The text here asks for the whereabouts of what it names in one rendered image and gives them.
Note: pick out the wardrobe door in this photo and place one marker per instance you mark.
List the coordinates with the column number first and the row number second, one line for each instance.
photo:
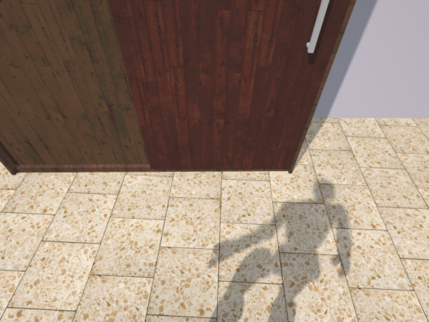
column 64, row 93
column 223, row 84

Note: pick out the handle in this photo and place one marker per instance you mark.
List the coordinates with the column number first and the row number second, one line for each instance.
column 317, row 26

